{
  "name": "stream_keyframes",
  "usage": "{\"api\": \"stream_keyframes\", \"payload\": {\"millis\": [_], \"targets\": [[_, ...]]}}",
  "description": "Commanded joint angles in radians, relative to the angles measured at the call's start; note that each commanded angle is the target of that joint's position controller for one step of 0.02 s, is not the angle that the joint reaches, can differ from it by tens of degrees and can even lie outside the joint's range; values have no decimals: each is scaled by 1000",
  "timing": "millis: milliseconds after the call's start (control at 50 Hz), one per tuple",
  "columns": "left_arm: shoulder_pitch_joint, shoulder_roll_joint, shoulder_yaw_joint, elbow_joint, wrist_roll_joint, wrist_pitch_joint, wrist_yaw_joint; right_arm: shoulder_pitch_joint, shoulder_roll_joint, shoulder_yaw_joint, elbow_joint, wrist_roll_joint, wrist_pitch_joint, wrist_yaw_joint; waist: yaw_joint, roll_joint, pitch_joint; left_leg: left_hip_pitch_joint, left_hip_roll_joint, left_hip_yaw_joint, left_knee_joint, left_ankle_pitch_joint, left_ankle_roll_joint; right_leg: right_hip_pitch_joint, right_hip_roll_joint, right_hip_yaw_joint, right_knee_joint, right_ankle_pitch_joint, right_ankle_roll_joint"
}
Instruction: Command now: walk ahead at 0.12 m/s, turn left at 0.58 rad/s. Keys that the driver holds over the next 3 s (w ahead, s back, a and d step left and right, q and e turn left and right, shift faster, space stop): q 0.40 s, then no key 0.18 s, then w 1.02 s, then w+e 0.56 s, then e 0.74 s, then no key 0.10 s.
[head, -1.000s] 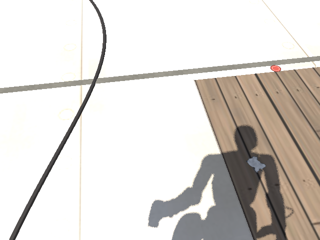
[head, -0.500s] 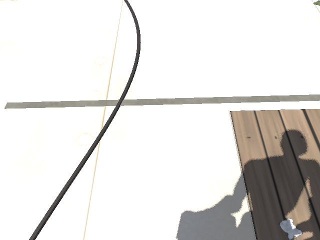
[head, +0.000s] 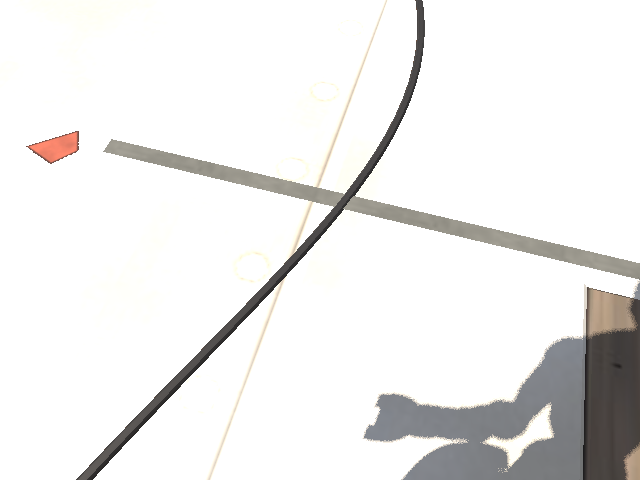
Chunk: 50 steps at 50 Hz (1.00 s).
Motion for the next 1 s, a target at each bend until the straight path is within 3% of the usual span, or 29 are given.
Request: {"api": "stream_keyframes", "payload": {"millis": [20, 60, 100, 200, 300, 340, 360, 380, 400, 420, 440, 460, 480, 500, 520, 580, 620, 660, 700, 740, 760, 780, 800, 820, 840, 880, 900, 940, 1000], "targets": [[122, 80, 27, -46, 12, 22, 17, -6, -138, -35, -87, -10, -12, -15, 50, 63, -216, 159, 259, -294, -161, 453, 189, -14, -12, 24, -77, 75, 8], [97, 72, 24, -62, 16, 30, 25, 14, -155, -40, -91, -3, -6, -29, 40, 75, -237, 176, 249, -299, -150, 432, 176, -41, 3, 31, -147, 112, 23], [60, 76, 25, -81, 13, 39, 29, 19, -159, -40, -102, 5, 10, -43, 27, 94, -243, 191, 241, -331, -152, 281, 156, -72, 11, 47, -206, 148, 35], [-26, 74, 23, -123, 4, 39, 24, 12, -158, -38, -130, 6, 40, -64, -5, 144, -192, 184, 207, -419, -167, -91, 110, -73, 38, 72, -387, 198, 39], [-31, 79, 24, -140, -6, 11, 5, 25, -158, -39, -150, 3, 56, -63, -22, 175, -199, 233, 217, -501, -105, 63, 112, 31, 74, 71, -548, 131, 19], [5, 82, 27, -136, -12, 2, -7, 10, -157, -38, -164, 11, 63, -62, 0, 179, -203, 244, 203, -528, -70, 154, 97, 119, 85, 58, -681, 153, 0], [45, 86, 32, -125, -12, -1, -14, -9, -153, -36, -172, 19, 68, -63, 31, 172, -199, 222, 175, -520, -43, 157, 72, 206, 81, 41, -813, 243, -14], [79, 117, 44, -117, -6, -2, -16, -3, -131, -30, -182, 23, 72, -66, 39, 137, -207, 150, 130, -488, 12, 54, 31, 330, 8, 68, -893, 350, -37], [69, 184, 58, -132, 12, 8, -11, 60, -67, -14, -182, 14, 74, -64, -10, -84, -230, 14, 15, -335, 226, -311, -28, 456, -217, 250, -907, 531, -125], [79, 214, 65, -129, 51, 16, -16, 34, -124, -33, -218, 18, 60, -60, -12, -324, -179, -175, -92, -186, 416, -566, -86, 430, -356, 483, -940, 733, -300], [43, 161, 55, -156, 41, 14, -16, 59, -202, -56, -192, -4, 49, -55, -15, -212, -180, -200, -23, -201, 616, -526, -125, 421, -377, 453, -918, 768, -337], [16, 117, 44, -167, 28, 16, -12, 72, -206, -61, -160, 3, 52, -53, -17, -132, -176, -192, -16, -189, 688, -463, -144, 408, -308, 341, -890, 758, -295], [-3, 97, 37, -175, 15, 20, -12, 87, -173, -56, -133, 5, 64, -58, -25, -84, -164, -190, -10, -177, 734, -421, -164, 407, -244, 261, -872, 728, -254], [-6, 91, 32, -173, 1, 24, -11, 86, -147, -47, -130, 3, 73, -59, -18, -81, -150, -199, -8, -171, 778, -386, -179, 402, -227, 231, -869, 738, -250], [-1, 92, 27, -171, 1, 29, -10, 80, -114, -36, -130, 8, 77, -55, -17, -84, -142, -175, -10, -149, 773, -364, -188, 380, -199, 184, -879, 741, -249], [23, 96, 26, -164, 9, 41, -8, 18, -68, -13, -152, 15, 74, -55, 12, -145, -148, -130, 24, -87, 568, -331, -206, 423, -160, 121, -889, 698, -253], [47, 97, 25, -153, 1, 46, -10, -2, -32, 7, -157, 7, 70, -45, 34, -173, -176, -14, 74, -29, 361, -323, -196, 400, -145, 110, -930, 384, -244], [90, 152, 39, -140, -11, 50, -15, -30, -50, 7, -167, 14, 61, -32, 66, -229, -129, 60, 64, 35, 237, -365, -176, 338, -162, 159, -986, 110, -256], [106, 170, 42, -136, -22, 50, -20, -4, -77, -1, -153, 19, 43, -23, 54, -206, -95, 145, 57, 54, 74, -288, -131, 294, -181, 195, -993, 4, -256], [114, 148, 31, -125, -32, 46, -25, 71, -66, -2, -111, 18, 22, -19, 6, -149, -73, 315, 49, 61, -125, -173, -69, 204, -159, 180, -958, -26, -223], [98, 100, 15, -127, -24, 34, -29, 144, -75, -4, -94, 15, 12, -23, -30, -117, -110, 472, 114, -25, -128, -167, -39, 104, -128, 147, -882, -12, -175], [47, 1, -15, -156, 1, 17, -42, 270, -129, -14, -69, 5, 7, -34, -70, 76, -169, 638, 308, -269, -171, -180, 13, -63, -29, 11, -579, -31, -96], [-23, 45, -3, -225, -21, -6, -39, 310, -256, -50, -52, -9, 0, -20, -87, 293, -80, 562, 483, -569, -279, -370, 164, -288, 52, -81, -429, -128, -66], [-68, 122, 21, -228, -37, -20, -36, 283, -199, -36, -60, -13, -23, -19, -98, 208, 8, 513, 485, -604, -321, -453, 206, -351, -10, -10, -278, -96, -63], [-37, 137, 30, -211, -42, -24, -43, 244, -141, -16, -59, -8, -37, -22, -67, 195, 36, 515, 442, -532, -328, -483, 177, -391, -31, 9, -229, -4, -74], [0, 119, 31, -180, -23, -29, -53, 193, -114, -4, -65, 6, -47, -23, -40, 167, 37, 513, 379, -408, -351, -347, 131, -399, -57, 2, -220, 140, -73], [-4, 100, 27, -176, -17, -32, -59, 189, -103, 2, -66, 3, -46, -25, -35, 147, 30, 489, 354, -346, -361, -237, 117, -369, -64, -6, -233, 205, -66], [-14, 64, 15, -171, -13, -36, -69, 197, -99, 3, -57, -2, -44, -27, -36, 126, 7, 454, 314, -241, -367, -78, 107, -311, -54, -41, -296, 308, -42], [-87, 28, -5, -188, -17, -36, -78, 226, -120, -1, -34, 4, -41, -29, -63, 130, 13, 380, 278, -140, -364, 14, 89, -186, -28, -70, -491, 433, -25]]}}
